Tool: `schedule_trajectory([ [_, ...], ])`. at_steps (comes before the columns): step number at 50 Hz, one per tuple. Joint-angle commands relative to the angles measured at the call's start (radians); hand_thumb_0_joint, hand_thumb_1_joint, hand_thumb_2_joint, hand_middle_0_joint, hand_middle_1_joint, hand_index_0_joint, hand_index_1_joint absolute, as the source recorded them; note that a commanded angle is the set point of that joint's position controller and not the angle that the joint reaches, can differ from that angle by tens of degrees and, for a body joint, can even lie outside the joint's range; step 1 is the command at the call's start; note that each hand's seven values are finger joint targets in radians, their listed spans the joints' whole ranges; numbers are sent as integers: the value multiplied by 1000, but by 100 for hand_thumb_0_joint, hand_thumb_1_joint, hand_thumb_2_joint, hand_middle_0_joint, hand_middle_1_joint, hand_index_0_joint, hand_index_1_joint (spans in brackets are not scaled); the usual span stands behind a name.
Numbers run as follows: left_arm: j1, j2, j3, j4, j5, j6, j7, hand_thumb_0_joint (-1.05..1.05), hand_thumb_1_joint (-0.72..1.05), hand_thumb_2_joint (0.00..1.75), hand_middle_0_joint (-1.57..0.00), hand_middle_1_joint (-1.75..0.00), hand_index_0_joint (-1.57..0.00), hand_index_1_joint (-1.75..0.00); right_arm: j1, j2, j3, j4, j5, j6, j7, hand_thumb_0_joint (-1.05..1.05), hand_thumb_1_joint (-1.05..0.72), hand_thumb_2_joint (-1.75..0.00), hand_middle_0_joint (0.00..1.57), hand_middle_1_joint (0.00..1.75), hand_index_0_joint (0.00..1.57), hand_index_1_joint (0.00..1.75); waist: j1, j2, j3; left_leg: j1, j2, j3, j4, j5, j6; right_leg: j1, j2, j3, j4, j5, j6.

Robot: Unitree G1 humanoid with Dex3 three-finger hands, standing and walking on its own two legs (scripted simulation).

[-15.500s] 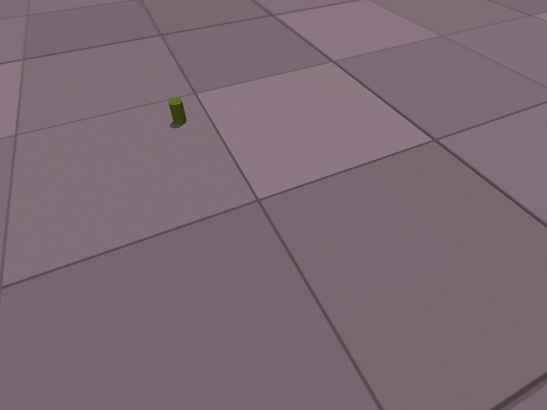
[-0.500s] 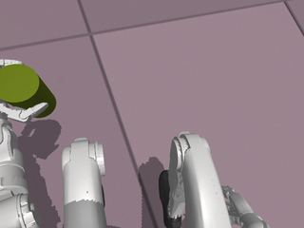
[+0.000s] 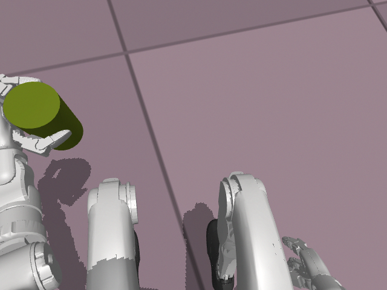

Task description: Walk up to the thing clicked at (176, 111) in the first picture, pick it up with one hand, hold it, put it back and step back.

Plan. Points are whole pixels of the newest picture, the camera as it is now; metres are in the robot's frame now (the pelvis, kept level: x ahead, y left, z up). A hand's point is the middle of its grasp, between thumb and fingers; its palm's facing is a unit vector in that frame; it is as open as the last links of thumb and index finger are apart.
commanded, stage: settle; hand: left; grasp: from the side
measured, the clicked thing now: (50, 120) +0.44 +0.28 -0.07
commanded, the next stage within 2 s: lift in 0.30 s
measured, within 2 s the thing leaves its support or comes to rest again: neither
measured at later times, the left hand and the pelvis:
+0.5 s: hand (35, 110) +0.44 +0.28 -0.02, palm faces +0.29 -0.95 -0.07, open 11.5 cm; pelvis +0.00 +0.00 +0.01, yaw +1 degrees
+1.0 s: hand (8, 98) +0.41 +0.27 +0.08, palm faces +0.25 -0.97 -0.06, open 11.5 cm; pelvis +0.00 +0.00 +0.08, yaw +2 degrees
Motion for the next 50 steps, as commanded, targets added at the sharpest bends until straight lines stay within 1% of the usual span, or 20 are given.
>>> schedule_trajectory([
  [1, -342, 290, 59, -289, -41, -105, -2, 0, -10, 130, -123, -140, -122, -143, 141, -210, -77, -44, 2, -18, -19, 0, -91, -91, 20, 30, 20, 30, 12, 227, -726, 514, -18, 102, -270, 194, 61, 357, 32, -52, -240, 227, -56],
  [2, -349, 285, 44, -287, -37, -103, -2, 0, -11, 130, -124, -141, -124, -144, 137, -206, -76, -45, 3, -19, -19, 0, -91, -91, 20, 30, 20, 30, 6, 224, -720, 508, -19, 104, -269, 191, 63, 356, 32, -49, -245, 225, -55],
  [7, -356, 296, 63, -249, -33, -103, 6, 0, -10, 131, -123, -141, -123, -144, 142, -203, -79, -43, 5, -22, -19, 0, -91, -91, 20, 30, 20, 30, 14, 211, -709, 504, -21, 105, -287, 153, 62, 348, 32, -48, -261, 185, -57],
  [11, -359, 275, 42, -265, -22, -102, 5, 0, -8, 131, -122, -141, -122, -144, 151, -204, -82, -44, 3, -21, -19, 0, -91, -91, 20, 30, 20, 30, 11, 237, -728, 538, -22, 107, -300, 190, 60, 355, 29, -49, -257, 218, -59],
  [14, -372, 291, 64, -272, -28, -105, 10, 0, -7, 132, -122, -140, -122, -143, 156, -200, -81, -46, 5, -20, -20, 0, -91, -91, 20, 30, 20, 30, 12, 231, -736, 530, -23, 109, -299, 191, 62, 375, 27, -45, -264, 220, -57],
  [15, -359, 270, 52, -235, -25, -101, 10, 0, -6, 131, -121, -139, -121, -142, 152, -200, -80, -44, 7, -20, -19, 0, -91, -91, 20, 30, 20, 30, 9, 224, -714, 529, -24, 100, -314, 175, 59, 345, 26, -49, -259, 200, -61],
  [20, -383, 294, 53, -260, -13, -109, 16, 0, -7, 132, -120, -140, -120, -142, 159, -198, -84, -43, 5, -19, -21, 0, -90, -90, 20, 30, 20, 30, 13, 231, -734, 542, -25, 112, -317, 170, 61, 369, 27, -43, -278, 201, -59],
  [22, -384, 285, 52, -244, -19, -107, 15, 0, -12, 123, -127, -147, -131, -146, 161, -192, -83, -42, 9, -22, -20, 0, -94, -91, 20, 30, 20, 30, 12, 201, -727, 521, -26, 116, -318, 166, 64, 382, 28, -39, -285, 194, -58],
  [27, -390, 295, 40, -315, -33, -106, -14, 0, -10, 125, -129, -149, -133, -147, 159, -195, -92, -49, 17, -29, -26, 0, -94, -91, 20, 30, 20, 30, 21, 229, -755, 551, -27, 122, -342, 142, 64, 395, 27, -31, -309, 171, -59],
  [31, -346, 280, 47, -325, -50, -80, -29, 0, -9, 123, -127, -147, -131, -145, 174, -200, -101, -50, 29, -36, -32, 0, -94, -91, 20, 30, 20, 30, 23, 233, -775, 608, -26, 114, -364, 190, 62, 405, 23, -31, -320, 209, -61],
  [32, -355, 294, 54, -363, -54, -77, -25, 0, -11, 123, -127, -146, -131, -145, 179, -198, -102, -54, 31, -37, -34, 0, -94, -91, 20, 30, 20, 30, 33, 227, -798, 617, -25, 116, -368, 203, 62, 430, 23, -27, -331, 221, -60],
  [33, -351, 261, 32, -372, -58, -71, -26, 0, -11, 124, -127, -147, -131, -146, 169, -190, -102, -60, 33, -37, -36, 0, -94, -91, 20, 30, 20, 30, 26, 222, -779, 606, -27, 117, -376, 182, 64, 428, 22, -24, -342, 205, -59],
  [35, -339, 252, 29, -402, -66, -58, -22, 0, -14, 124, -127, -147, -131, -146, 173, -188, -101, -62, 38, -40, -39, 0, -94, -91, 20, 30, 20, 30, 31, 224, -766, 609, -27, 117, -395, 187, 64, 449, 20, -22, -361, 209, -60],
  [36, -318, 257, 44, -402, -64, -51, -16, 0, -14, 124, -127, -146, -130, -145, 174, -188, -107, -66, 42, -42, -40, 0, -94, -91, 20, 30, 20, 30, 41, 217, -768, 628, -26, 112, -411, 175, 62, 437, 21, -24, -368, 192, -62],
  [40, -274, 217, 0, -461, -64, -21, -13, 0, -10, 123, -125, -145, -129, -144, 166, -183, -114, -86, 55, -44, -48, 0, -94, -90, 20, 30, 20, 30, 38, 224, -772, 679, -27, 103, -464, 160, 61, 444, 19, -21, -409, 182, -65],
  [42, -266, 225, 2, -509, -72, -6, -7, 0, -9, 123, -126, -146, -130, -144, 171, -177, -116, -99, 62, -47, -54, 0, -94, -91, 20, 30, 20, 30, 36, 208, -784, 670, -28, 110, -475, 167, 66, 502, 19, -13, -444, 193, -60],
  [43, -239, 197, -8, -506, -80, 4, -4, 0, -10, 123, -125, -145, -129, -144, 164, -172, -114, -99, 67, -51, -55, 0, -94, -90, 20, 30, 20, 30, 41, 181, -756, 675, -26, 104, -493, 151, 67, 494, 20, -13, -460, 176, -60],
  [44, -232, 214, 5, -537, -82, 10, 1, 0, -10, 123, -124, -145, -128, -143, 163, -172, -116, -106, 70, -53, -57, 0, -93, -90, 20, 30, 20, 30, 52, 199, -767, 687, -26, 105, -503, 160, 66, 506, 19, -12, -465, 183, -62],
  [47, -202, 160, -40, -612, -92, 38, 15, 0, -11, 121, -122, -143, -127, -141, 156, -161, -119, -128, 80, -61, -63, 0, -93, -90, 20, 30, 20, 30, 49, 191, -762, 727, -24, 104, -549, 135, 66, 544, 18, -6, -520, 163, -61],
  [50, -150, 162, -40, -657, -87, 69, 37, 0, -6, 121, -122, -141, -125, -140, 154, -149, -120, -138, 90, -69, -73, 0, -93, -90, 20, 30, 20, 30, 57, 154, -783, 765, -22, 110, -573, 196, 71, 632, 17, 7, -570, 220, -53],
])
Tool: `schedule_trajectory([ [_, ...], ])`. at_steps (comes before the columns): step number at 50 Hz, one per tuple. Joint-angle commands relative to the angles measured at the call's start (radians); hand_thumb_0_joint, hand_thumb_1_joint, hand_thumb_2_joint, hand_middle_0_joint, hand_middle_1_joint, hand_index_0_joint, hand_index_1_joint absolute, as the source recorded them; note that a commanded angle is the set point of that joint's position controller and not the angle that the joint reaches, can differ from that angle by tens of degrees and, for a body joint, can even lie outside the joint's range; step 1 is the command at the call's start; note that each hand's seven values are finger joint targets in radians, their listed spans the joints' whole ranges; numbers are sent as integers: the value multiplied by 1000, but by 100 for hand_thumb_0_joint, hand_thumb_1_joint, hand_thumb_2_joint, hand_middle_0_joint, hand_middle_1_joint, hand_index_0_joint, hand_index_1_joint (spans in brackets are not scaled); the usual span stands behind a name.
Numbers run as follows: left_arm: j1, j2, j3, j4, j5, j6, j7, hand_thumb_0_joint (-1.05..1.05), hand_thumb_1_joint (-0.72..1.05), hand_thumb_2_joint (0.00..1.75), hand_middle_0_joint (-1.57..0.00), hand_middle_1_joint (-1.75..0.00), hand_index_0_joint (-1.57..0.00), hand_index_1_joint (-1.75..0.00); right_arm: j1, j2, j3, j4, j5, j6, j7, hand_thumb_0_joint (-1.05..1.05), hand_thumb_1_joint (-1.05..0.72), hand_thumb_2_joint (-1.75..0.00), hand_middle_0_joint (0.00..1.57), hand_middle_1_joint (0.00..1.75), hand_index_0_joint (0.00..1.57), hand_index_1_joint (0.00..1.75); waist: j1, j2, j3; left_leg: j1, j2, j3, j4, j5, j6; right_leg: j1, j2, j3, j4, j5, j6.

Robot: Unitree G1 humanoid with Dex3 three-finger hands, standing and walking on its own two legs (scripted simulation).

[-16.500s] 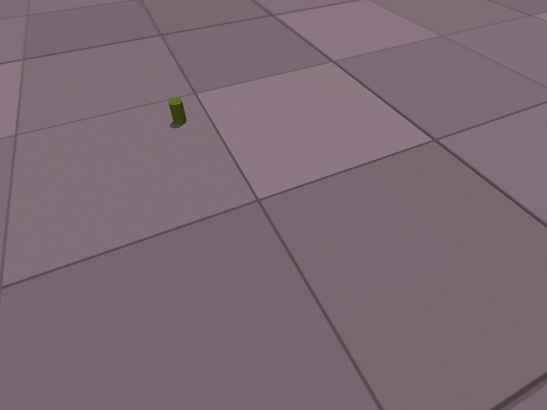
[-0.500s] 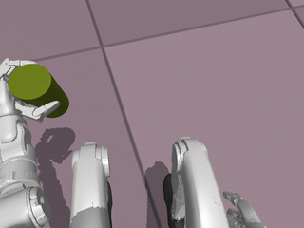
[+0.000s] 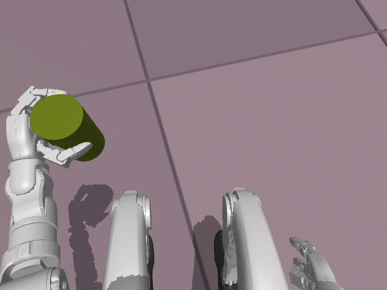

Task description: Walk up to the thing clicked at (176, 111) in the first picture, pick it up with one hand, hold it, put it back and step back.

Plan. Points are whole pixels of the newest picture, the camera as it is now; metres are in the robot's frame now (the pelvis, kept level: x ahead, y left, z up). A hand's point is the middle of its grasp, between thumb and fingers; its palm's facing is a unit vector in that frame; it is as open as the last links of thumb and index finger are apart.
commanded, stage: lift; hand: left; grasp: from the side
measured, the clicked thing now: (73, 131) +0.42 +0.24 -0.03
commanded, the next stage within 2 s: hold in 1.66 s
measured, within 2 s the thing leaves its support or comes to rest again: neither
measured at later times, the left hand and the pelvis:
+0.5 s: hand (4, 83) +0.39 +0.23 +0.18, palm faces +0.24 -0.97 -0.07, open 11.5 cm; pelvis +0.04 +0.01 +0.15, yaw +2 degrees
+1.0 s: hand out of the picture +0.39 +0.21 +0.26, palm faces +0.21 -0.98 -0.06, open 11.4 cm; pelvis +0.06 +0.01 +0.24, yaw +3 degrees
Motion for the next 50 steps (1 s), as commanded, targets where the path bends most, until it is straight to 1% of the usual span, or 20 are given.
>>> schedule_trajectory([
  [1, -291, 254, 42, -436, -47, -72, 26, 0, -7, 120, -121, -141, -125, -139, 95, -167, -68, -107, 20, -37, -28, 0, -93, -90, 20, 30, 20, 30, 18, 133, -691, 560, -31, 55, -329, 148, 55, 421, 30, -10, -330, 182, -54],
  [2, -261, 228, 20, -443, -49, -61, 32, 0, -7, 120, -121, -141, -125, -139, 84, -162, -67, -116, 23, -39, -29, 0, -93, -90, 20, 30, 20, 30, 17, 136, -671, 578, -29, 52, -352, 136, 54, 432, 29, -10, -347, 171, -54],
  [4, -228, 223, 27, -453, -46, -38, 53, 0, -8, 121, -120, -141, -124, -139, 90, -165, -73, -111, 31, -43, -37, 0, -93, -90, 20, 30, 20, 30, 22, 123, -637, 625, -23, 37, -394, 124, 51, 432, 29, -12, -375, 165, -54],
  [6, -209, 218, 23, -523, -47, -27, 72, 0, -6, 120, -119, -139, -123, -138, 85, -155, -72, -124, 35, -44, -40, 0, -92, -90, 20, 30, 20, 30, 33, 133, -673, 674, -25, 35, -427, 144, 49, 489, 29, -9, -404, 183, -54],
  [8, -161, 170, -30, -548, -46, -4, 85, 0, -7, 120, -118, -139, -122, -137, 79, -150, -73, -133, 39, -49, -46, 0, -92, -90, 20, 30, 20, 30, 19, 125, -644, 719, -24, 34, -469, 146, 49, 519, 28, -9, -450, 191, -51],
  [9, -132, 198, -4, -561, -43, 7, 100, 0, -4, 120, -118, -138, -122, -137, 75, -149, -72, -138, 43, -51, -49, 0, -92, -90, 20, 30, 20, 30, 35, 117, -634, 720, -25, 38, -489, 136, 48, 557, 29, -5, -476, 180, -50],
  [14, -53, 138, -64, -669, -54, 37, 136, 0, -4, 119, -117, -137, -120, -136, 92, -131, -67, -135, 49, -64, -61, 0, -93, -90, 20, 30, 20, 30, 28, 110, -651, 878, -25, 38, -558, 281, 48, 686, 32, -5, -565, 307, -43],
  [15, -17, 130, -75, -662, -49, 43, 142, 0, -5, 120, -117, -138, -120, -136, 96, -124, -64, -128, 47, -65, -64, 0, -92, -90, 20, 30, 20, 30, 24, 102, -644, 891, -25, 42, -569, 319, 50, 724, 33, -4, -585, 346, -40],
  [18, -24, 122, -92, -651, -34, 55, 162, 0, -6, 119, -116, -137, -120, -136, 93, -114, -58, -121, 46, -74, -71, 0, -92, -90, 20, 30, 20, 30, 9, 79, -555, 912, -27, 40, -634, 289, 51, 770, 34, -2, -650, 335, -38],
  [19, 0, 118, -93, -648, -31, 57, 169, 0, -9, 118, -117, -137, -120, -135, 91, -107, -55, -120, 46, -74, -74, 0, -92, -90, 20, 30, 20, 30, 18, 85, -536, 927, -28, 45, -657, 280, 50, 793, 34, 2, -674, 327, -38],
  [20, -21, 100, -110, -639, -31, 58, 170, 0, -8, 119, -116, -137, -120, -135, 96, -114, -58, -116, 46, -77, -77, 0, -92, -90, 20, 30, 20, 30, 1, 76, -516, 950, -25, 39, -680, 280, 49, 800, 34, -2, -690, 331, -38],
  [23, 35, 84, -119, -607, -26, 60, 173, 0, -5, 119, -117, -137, -121, -135, 103, -108, -52, -116, 44, -82, -78, 0, -91, -90, 20, 30, 20, 30, 16, 76, -488, 1028, -24, 34, -737, 346, 44, 852, 35, -11, -734, 375, -40],
  [25, 40, 58, -156, -595, -18, 57, 172, 0, -6, 120, -118, -138, -122, -137, 112, -103, -48, -112, 39, -83, -77, 0, -91, -90, 20, 30, 20, 30, 13, 104, -449, 1076, -23, 33, -784, 363, 37, 877, 34, -17, -767, 385, -42],
  [30, -16, 53, -182, -571, -6, 40, 165, 0, -8, 117, -119, -137, -123, -136, 122, -100, -45, -108, 35, -91, -70, 0, -92, -90, 20, 30, 20, 30, 14, 129, -410, 1177, -17, 31, -870, 383, 28, 931, 33, -22, -836, 396, -45],
  [34, -2, 53, -172, -552, -13, 26, 162, 0, -5, 117, -120, -137, -123, -135, 115, -101, -42, -112, 36, -95, -66, 0, -92, -90, 20, 30, 20, 30, 28, 109, -377, 1217, -19, 29, -941, 350, 27, 991, 31, -24, -896, 375, -44],
  [37, 8, 21, -196, -553, -19, 14, 163, 0, -6, 117, -121, -136, -123, -135, 111, -94, -39, -118, 35, -98, -63, 0, -92, -90, 20, 30, 20, 30, 25, 96, -367, 1246, -24, 42, -974, 357, 28, 1044, 33, -23, -938, 387, -42],
  [39, 3, 38, -185, -554, -14, 6, 167, 0, -5, 117, -121, -135, -123, -135, 100, -92, -36, -118, 34, -99, -65, 0, -93, -90, 20, 30, 20, 30, 33, 83, -345, 1241, -27, 51, -993, 331, 31, 1075, 30, -17, -965, 374, -40],
  [41, 24, 12, -207, -538, -7, 4, 172, 0, -4, 116, -120, -134, -123, -134, 112, -91, -37, -117, 30, -97, -66, 0, -92, -90, 20, 30, 20, 30, 26, 54, -361, 1259, -28, 58, -1001, 372, 34, 1122, 31, -16, -986, 418, -37],
  [44, 2, 20, -201, -573, -8, -5, 176, 0, -5, 116, -118, -133, -121, -133, 117, -90, -36, -115, 26, -93, -67, 0, -92, -90, 20, 30, 20, 30, 32, 74, -373, 1319, -27, 59, -1028, 420, 30, 1152, 32, -20, -1002, 457, -39],
  [50, -10, -8, -212, -552, -11, -17, 188, 0, -5, 115, -118, -132, -120, -132, 101, -84, -34, -115, 23, -88, -70, 0, -92, -90, 20, 30, 20, 30, 32, 51, -308, 1354, -27, 65, -1090, 384, 29, 1193, 34, -20, -1061, 425, -34],
])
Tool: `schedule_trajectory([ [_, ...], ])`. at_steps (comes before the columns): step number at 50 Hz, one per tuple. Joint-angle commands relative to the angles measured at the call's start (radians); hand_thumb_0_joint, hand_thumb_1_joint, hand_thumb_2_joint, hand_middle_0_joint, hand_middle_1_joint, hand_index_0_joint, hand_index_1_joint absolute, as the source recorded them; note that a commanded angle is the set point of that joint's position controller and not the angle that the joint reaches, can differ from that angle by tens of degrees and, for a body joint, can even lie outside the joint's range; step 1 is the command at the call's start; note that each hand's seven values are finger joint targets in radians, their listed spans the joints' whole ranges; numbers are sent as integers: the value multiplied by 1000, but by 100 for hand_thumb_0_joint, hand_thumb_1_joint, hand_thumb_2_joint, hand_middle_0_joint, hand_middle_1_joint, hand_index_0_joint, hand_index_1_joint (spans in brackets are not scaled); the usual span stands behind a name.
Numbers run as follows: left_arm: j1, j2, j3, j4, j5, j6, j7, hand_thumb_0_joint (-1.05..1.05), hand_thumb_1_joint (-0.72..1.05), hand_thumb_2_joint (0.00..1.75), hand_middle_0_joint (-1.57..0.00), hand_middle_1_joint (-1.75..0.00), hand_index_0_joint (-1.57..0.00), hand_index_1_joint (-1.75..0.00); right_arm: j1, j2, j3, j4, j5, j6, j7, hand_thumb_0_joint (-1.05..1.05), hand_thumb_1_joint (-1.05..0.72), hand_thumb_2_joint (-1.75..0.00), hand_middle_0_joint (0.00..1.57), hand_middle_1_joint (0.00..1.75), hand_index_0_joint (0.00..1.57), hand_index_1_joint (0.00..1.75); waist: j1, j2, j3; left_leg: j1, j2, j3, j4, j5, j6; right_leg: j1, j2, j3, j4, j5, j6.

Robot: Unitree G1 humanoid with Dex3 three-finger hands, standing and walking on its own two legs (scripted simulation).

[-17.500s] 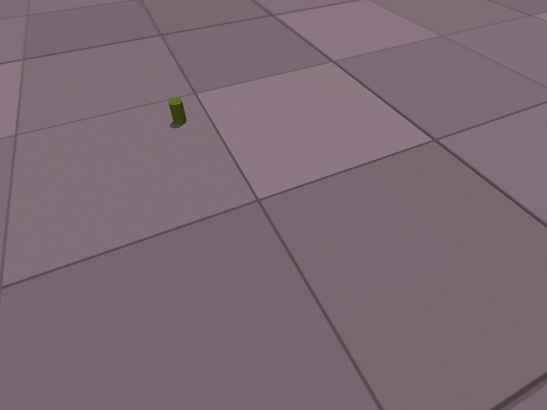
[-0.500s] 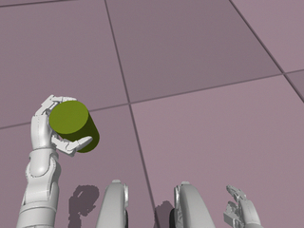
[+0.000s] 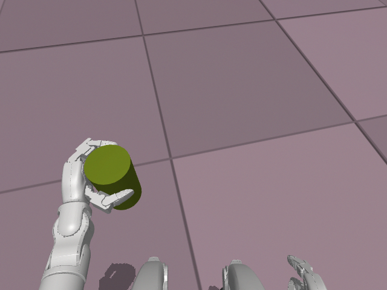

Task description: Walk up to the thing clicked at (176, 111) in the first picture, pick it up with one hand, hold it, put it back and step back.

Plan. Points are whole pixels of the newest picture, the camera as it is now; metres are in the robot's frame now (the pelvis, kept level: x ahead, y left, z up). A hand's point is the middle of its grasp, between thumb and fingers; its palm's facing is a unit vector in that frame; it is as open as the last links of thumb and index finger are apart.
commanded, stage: lift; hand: left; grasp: from the side
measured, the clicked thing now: (116, 179) +0.34 +0.17 +0.00
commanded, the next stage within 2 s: hold in 0.66 s
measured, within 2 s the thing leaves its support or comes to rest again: neither
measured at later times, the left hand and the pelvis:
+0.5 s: hand (111, 162) +0.35 +0.17 +0.06, palm faces +0.18 -0.98 -0.04, open 11.4 cm; pelvis +0.02 -0.01 +0.03, yaw +0 degrees
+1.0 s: hand (107, 156) +0.35 +0.17 +0.08, palm faces +0.18 -0.98 -0.03, open 11.4 cm; pelvis +0.03 -0.01 +0.05, yaw +0 degrees
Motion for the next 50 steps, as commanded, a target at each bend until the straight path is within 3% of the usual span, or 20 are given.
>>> schedule_trajectory([
  [1, -324, 140, 70, -331, -32, -125, 6, 0, -5, 115, -117, -131, -119, -131, 9, -131, -48, -118, -2, -34, -17, 0, -93, -90, 20, 30, 20, 30, -6, 42, -382, 327, -39, -4, -212, 243, 21, 203, 39, -11, -184, 274, -35],
  [6, -291, 133, 65, -297, -22, -121, 9, 0, -6, 113, -113, -128, -115, -128, -2, -127, -48, -118, -4, -27, -20, 0, -92, -90, 20, 30, 20, 30, 1, 28, -363, 334, -46, 17, -233, 271, 27, 278, 32, 5, -226, 322, -27],
  [8, -297, 109, 44, -305, -21, -124, 11, 0, -5, 116, -114, -130, -116, -130, 4, -129, -51, -116, -6, -26, -17, 0, -92, -90, 20, 30, 20, 30, -7, 45, -372, 391, -40, 10, -247, 306, 20, 268, 37, -5, -222, 341, -34],
  [17, -292, 119, 64, -304, -24, -129, 16, 0, -5, 115, -113, -129, -115, -129, -5, -122, -49, -112, -8, -19, -17, 0, -92, -90, 20, 30, 20, 30, 0, 12, -319, 401, -45, 25, -294, 306, 24, 351, 35, 5, -283, 360, -23],
  [19, -308, 106, 53, -319, -26, -133, 17, 0, -5, 115, -113, -129, -115, -129, -11, -122, -51, -120, -9, -19, -17, 0, -92, -90, 20, 30, 20, 30, -6, 25, -343, 422, -46, 27, -296, 327, 24, 364, 34, 6, -288, 384, -23],
  [21, -290, 115, 58, -283, -23, -131, 16, 0, -4, 116, -114, -130, -116, -130, 5, -126, -54, -97, -10, -17, -16, 0, -92, -90, 20, 30, 20, 30, -10, 24, -306, 427, -45, 30, -303, 332, 24, 358, 36, 7, -294, 389, -23],
  [23, -322, 115, 49, -336, -16, -141, 18, 0, -3, 116, -114, -129, -115, -130, -12, -121, -53, -114, -10, -15, -15, 0, -92, -90, 20, 30, 20, 30, -2, 43, -321, 449, -47, 30, -316, 324, 22, 365, 34, 7, -303, 379, -25],
  [26, -283, 112, 63, -307, -26, -138, 17, 0, -4, 116, -115, -131, -117, -131, -22, -123, -52, -120, -8, -17, -15, 0, -92, -90, 20, 30, 20, 30, 1, 9, -312, 437, -48, 31, -325, 323, 25, 404, 35, 8, -316, 382, -21],
  [30, -284, 94, 42, -325, -26, -133, 17, 0, -2, 116, -116, -131, -117, -131, 3, -125, -55, -103, -11, -13, -14, 0, -92, -90, 20, 30, 20, 30, -7, 36, -332, 489, -44, 31, -324, 415, 23, 408, 39, 4, -312, 462, -24],
  [33, -277, 107, 55, -280, -22, -132, 15, 0, 0, 118, -117, -132, -118, -133, 11, -130, -63, -85, -12, -7, -11, 0, -92, -90, 20, 30, 20, 30, -8, 18, -282, 473, -43, 27, -341, 381, 21, 403, 41, 0, -323, 426, -25],
  [35, -309, 103, 44, -322, -24, -141, 11, 0, 1, 119, -118, -134, -119, -134, 1, -124, -57, -101, -11, -8, -10, 0, -92, -90, 20, 30, 20, 30, -8, 27, -312, 496, -45, 30, -342, 403, 21, 425, 39, 2, -326, 445, -24],
  [38, -267, 111, 65, -293, -33, -135, 6, 0, -2, 118, -118, -133, -119, -134, 15, -129, -62, -89, -11, -4, -10, 0, -92, -90, 20, 30, 20, 30, -5, 19, -310, 503, -45, 34, -341, 430, 24, 442, 41, 4, -333, 475, -21],
  [41, -288, 104, 44, -332, -28, -139, 6, 0, -3, 109, -117, -131, -119, -131, 11, -123, -58, -97, -11, -3, -9, 0, -94, -91, 20, 30, 20, 30, -5, 33, -330, 532, -45, 37, -341, 480, 26, 465, 38, 7, -338, 531, -19],
  [45, -264, 94, 49, -298, -26, -133, 11, 0, -4, 108, -117, -129, -119, -129, 8, -127, -64, -92, -10, 0, -5, 0, -94, -91, 20, 30, 20, 30, 2, 11, -289, 527, -40, 31, -370, 431, 22, 455, 42, -2, -352, 464, -24],
  [49, -277, 96, 44, -321, -21, -131, 15, 0, -3, 107, -115, -128, -117, -128, 3, -124, -61, -100, -11, -1, -6, 0, -93, -91, 20, 30, 20, 30, 3, 33, -298, 546, -41, 35, -379, 455, 20, 475, 40, -2, -360, 487, -24],
  [50, -262, 99, 53, -292, -19, -127, 17, 0, -1, 107, -116, -128, -117, -128, 6, -127, -63, -91, -9, 1, -5, 0, -94, -91, 20, 30, 20, 30, 3, 16, -261, 540, -40, 33, -388, 440, 19, 469, 42, -6, -364, 467, -25],
])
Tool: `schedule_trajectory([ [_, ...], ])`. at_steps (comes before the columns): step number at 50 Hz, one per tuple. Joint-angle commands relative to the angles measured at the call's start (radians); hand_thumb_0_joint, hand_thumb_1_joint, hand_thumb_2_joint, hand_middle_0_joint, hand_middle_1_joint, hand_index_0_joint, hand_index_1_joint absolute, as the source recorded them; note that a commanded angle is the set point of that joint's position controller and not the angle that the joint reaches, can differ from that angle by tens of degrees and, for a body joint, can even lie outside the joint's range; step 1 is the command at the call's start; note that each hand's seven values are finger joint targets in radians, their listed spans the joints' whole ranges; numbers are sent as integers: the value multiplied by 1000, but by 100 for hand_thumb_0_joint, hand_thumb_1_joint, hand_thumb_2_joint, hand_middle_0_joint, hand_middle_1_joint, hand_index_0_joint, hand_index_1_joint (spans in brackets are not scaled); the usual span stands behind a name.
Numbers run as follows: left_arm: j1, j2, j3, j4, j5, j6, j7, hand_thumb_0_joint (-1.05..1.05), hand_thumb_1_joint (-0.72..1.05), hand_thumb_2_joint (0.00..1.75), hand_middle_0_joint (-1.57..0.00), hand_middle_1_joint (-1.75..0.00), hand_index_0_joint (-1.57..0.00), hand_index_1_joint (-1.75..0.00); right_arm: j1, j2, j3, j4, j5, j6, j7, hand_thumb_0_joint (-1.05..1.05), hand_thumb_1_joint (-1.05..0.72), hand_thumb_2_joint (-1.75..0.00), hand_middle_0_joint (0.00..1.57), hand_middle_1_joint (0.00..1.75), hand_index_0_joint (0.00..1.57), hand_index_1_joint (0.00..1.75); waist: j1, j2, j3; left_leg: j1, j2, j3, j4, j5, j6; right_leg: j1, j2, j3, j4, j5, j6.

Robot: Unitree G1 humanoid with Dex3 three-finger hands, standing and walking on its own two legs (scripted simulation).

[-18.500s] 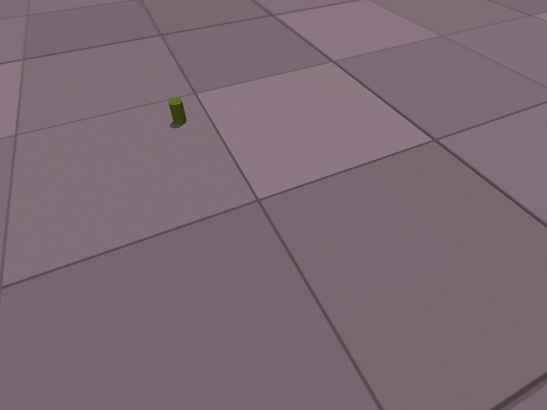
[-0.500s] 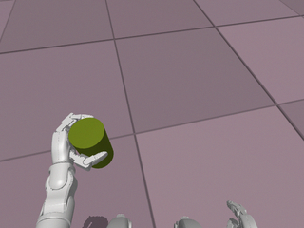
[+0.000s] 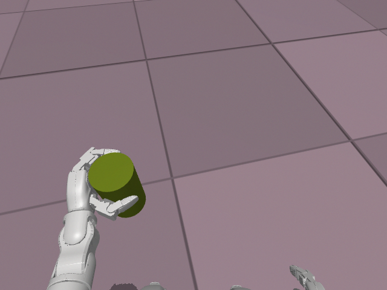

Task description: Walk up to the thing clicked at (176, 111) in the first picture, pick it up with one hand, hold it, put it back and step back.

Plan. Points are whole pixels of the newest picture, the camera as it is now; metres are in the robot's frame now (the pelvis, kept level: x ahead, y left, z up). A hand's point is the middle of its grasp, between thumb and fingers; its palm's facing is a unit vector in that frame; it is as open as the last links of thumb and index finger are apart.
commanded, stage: hold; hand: left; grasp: from the side
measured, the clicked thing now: (120, 187) +0.33 +0.17 +0.01
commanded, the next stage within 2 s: none
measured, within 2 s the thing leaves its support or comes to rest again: neither
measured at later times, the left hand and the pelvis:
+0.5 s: hand (109, 185) +0.31 +0.18 +0.05, palm faces +0.17 -0.98 -0.03, open 11.4 cm; pelvis -0.01 +0.00 +0.01, yaw +0 degrees
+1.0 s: hand (111, 186) +0.31 +0.17 +0.05, palm faces +0.18 -0.98 -0.03, open 11.4 cm; pelvis -0.01 +0.00 +0.01, yaw +0 degrees
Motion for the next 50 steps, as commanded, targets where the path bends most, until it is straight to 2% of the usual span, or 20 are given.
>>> schedule_trajectory([
  [1, -299, 131, 53, -294, -15, -107, 2, 0, -2, 107, -116, -129, -118, -129, -9, -127, -46, -113, 2, -36, -11, 0, -94, -91, 20, 30, 20, 30, 0, 23, -303, 196, -44, 10, -125, 348, 26, 141, 35, -11, -109, 377, -21],
  [3, -332, 127, 46, -348, -17, -112, 4, 0, -2, 107, -116, -128, -118, -128, -24, -125, -44, -136, 3, -41, -8, 0, -93, -90, 20, 30, 20, 30, 2, 44, -335, 225, -43, 9, -138, 343, 21, 154, 36, -16, -111, 364, -25],
  [6, -305, 142, 64, -299, -15, -107, 3, 0, 4, 107, -115, -128, -117, -127, -18, -130, -47, -120, 4, -41, -9, 0, -93, -90, 20, 30, 20, 30, 3, 26, -301, 211, -45, 12, -153, 297, 22, 154, 35, -13, -128, 329, -23],
  [8, -363, 141, 50, -358, -15, -118, -2, 0, 2, 108, -116, -129, -118, -128, -29, -124, -45, -129, 0, -43, -9, 0, -93, -90, 20, 30, 20, 30, -3, 51, -326, 220, -48, 15, -152, 298, 23, 163, 34, -9, -133, 339, -21],
  [12, -288, 125, 52, -263, -19, -101, -7, 0, 5, 110, -116, -129, -118, -129, -23, -125, -44, -115, 2, -46, -12, 0, -92, -90, 20, 30, 20, 30, -9, 7, -288, 207, -49, 17, -155, 292, 28, 164, 33, -10, -146, 339, -17],
  [13, -364, 122, 39, -330, -22, -112, -8, 0, 6, 110, -116, -130, -118, -129, -40, -124, -40, -130, 4, -50, -10, 0, -92, -90, 20, 30, 20, 30, -11, 23, -269, 207, -50, 20, -165, 263, 27, 149, 32, -7, -155, 316, -19],
  [16, -346, 136, 47, -312, -19, -113, -9, 0, 7, 112, -117, -131, -119, -131, -25, -133, -47, -113, 2, -53, -9, 0, -93, -91, 20, 30, 20, 30, -7, 42, -310, 251, -45, 10, -170, 305, 20, 160, 36, -15, -142, 331, -24],
  [17, -351, 122, 28, -303, -19, -112, -14, 0, 7, 113, -118, -133, -120, -132, -33, -132, -45, -116, 4, -55, -7, 0, -93, -90, 20, 30, 20, 30, -11, 39, -282, 233, -45, 8, -173, 287, 20, 150, 37, -16, -145, 316, -24],
  [18, -336, 140, 52, -288, -21, -110, -13, 0, 6, 113, -118, -132, -120, -132, -28, -131, -47, -116, 5, -54, -7, 0, -93, -91, 20, 30, 20, 30, -4, 13, -282, 223, -46, 11, -173, 282, 24, 164, 34, -14, -153, 317, -20],
  [21, -357, 134, 49, -325, -24, -118, -14, 0, 4, 113, -119, -133, -121, -133, -51, -124, -40, -134, 8, -59, -7, 0, -93, -91, 20, 30, 20, 30, 6, 43, -291, 234, -50, 14, -187, 263, 21, 173, 31, -12, -161, 297, -23],
  [24, -319, 110, 44, -269, -27, -118, -15, 0, 5, 113, -117, -132, -119, -132, -33, -128, -45, -115, 5, -59, -4, 0, -93, -91, 20, 30, 20, 30, 1, 13, -288, 237, -46, 12, -176, 304, 22, 173, 33, -16, -153, 335, -21],
  [27, -359, 120, 23, -321, -18, -125, -17, 0, 5, 113, -118, -132, -120, -132, -38, -129, -44, -126, 4, -62, -3, 0, -93, -91, 20, 30, 20, 30, -1, 32, -312, 252, -49, 14, -173, 327, 23, 190, 30, -12, -154, 361, -20],
  [29, -357, 147, 52, -307, -14, -124, -14, 0, 3, 115, -119, -134, -121, -134, -38, -131, -45, -123, 6, -62, -2, 0, -93, -91, 20, 30, 20, 30, 6, 38, -312, 259, -48, 14, -178, 334, 22, 190, 29, -10, -155, 365, -21],
  [32, -361, 128, 51, -318, -25, -123, -11, 0, 3, 113, -118, -133, -120, -133, -42, -124, -41, -127, 6, -59, -5, 0, -93, -91, 20, 30, 20, 30, 8, 23, -321, 262, -46, 12, -182, 339, 23, 204, 30, -13, -159, 367, -20],
  [35, -370, 120, 51, -264, -21, -121, -6, 0, 4, 113, -116, -131, -118, -131, -55, -122, -39, -124, 5, -59, -8, 0, -93, -91, 20, 30, 20, 30, -2, -7, -261, 225, -52, 20, -185, 281, 29, 184, 25, -6, -180, 331, -14],
  [37, -349, 133, 70, -245, -19, -126, -11, 0, 4, 114, -118, -133, -120, -133, -60, -123, -42, -120, 5, -61, -4, 0, -93, -91, 20, 30, 20, 30, 11, 13, -249, 220, -54, 21, -194, 248, 28, 173, 23, -6, -181, 293, -17],
  [41, -366, 122, 35, -303, -16, -141, -21, 0, 6, 114, -119, -133, -120, -133, -51, -128, -46, -131, 4, -62, -1, 0, -93, -91, 20, 30, 20, 30, 7, 47, -310, 256, -54, 23, -191, 284, 22, 194, 25, -6, -173, 323, -22],
  [43, -326, 118, 40, -272, -21, -137, -22, 0, 6, 113, -119, -133, -121, -133, -44, -133, -50, -122, 6, -64, 1, 0, -94, -91, 20, 30, 20, 30, 6, 17, -297, 262, -49, 13, -198, 287, 22, 194, 31, -14, -170, 315, -21],
  [45, -378, 143, 58, -306, -23, -144, -20, 0, 2, 114, -119, -133, -121, -133, -58, -128, -44, -127, 9, -67, 2, 0, -93, -91, 20, 30, 20, 30, 7, 40, -298, 261, -51, 18, -194, 292, 23, 185, 28, -7, -173, 327, -21],
  [50, -380, 111, 30, -287, -26, -143, -21, 0, 4, 115, -117, -133, -118, -133, -50, -126, -43, -119, 4, -70, -3, 0, -93, -91, 20, 30, 20, 30, -7, 20, -283, 248, -52, 19, -186, 286, 27, 172, 26, -6, -176, 331, -16],
])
